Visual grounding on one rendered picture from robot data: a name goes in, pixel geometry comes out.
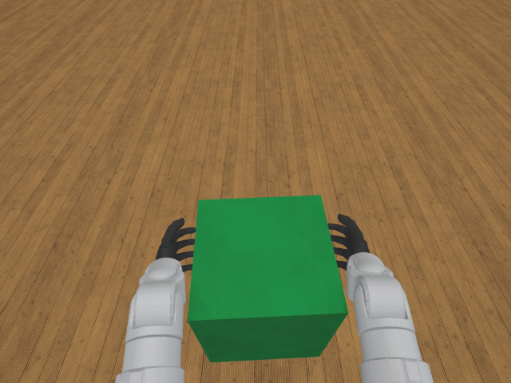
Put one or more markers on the robot right forearm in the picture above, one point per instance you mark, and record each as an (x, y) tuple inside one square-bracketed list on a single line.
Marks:
[(389, 345)]

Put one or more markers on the carton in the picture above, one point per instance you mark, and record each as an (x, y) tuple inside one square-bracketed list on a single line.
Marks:
[(265, 281)]

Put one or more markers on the right robot hand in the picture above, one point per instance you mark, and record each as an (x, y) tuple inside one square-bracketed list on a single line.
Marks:
[(354, 241)]

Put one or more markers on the left robot hand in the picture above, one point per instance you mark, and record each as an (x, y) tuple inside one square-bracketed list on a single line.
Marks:
[(169, 245)]

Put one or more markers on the robot left forearm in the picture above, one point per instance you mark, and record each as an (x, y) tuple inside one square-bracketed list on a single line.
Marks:
[(155, 326)]

